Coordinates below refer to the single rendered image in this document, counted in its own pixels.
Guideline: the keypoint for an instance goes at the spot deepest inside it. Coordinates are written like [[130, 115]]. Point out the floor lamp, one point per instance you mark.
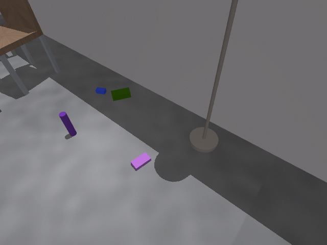
[[204, 139]]

